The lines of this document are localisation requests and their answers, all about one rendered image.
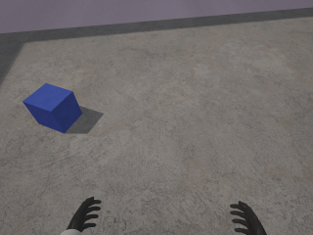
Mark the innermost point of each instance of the carton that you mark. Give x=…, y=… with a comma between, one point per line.
x=53, y=107

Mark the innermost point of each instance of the robot left hand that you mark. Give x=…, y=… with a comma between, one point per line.
x=77, y=221

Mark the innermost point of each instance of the robot right hand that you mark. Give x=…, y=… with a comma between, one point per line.
x=251, y=222

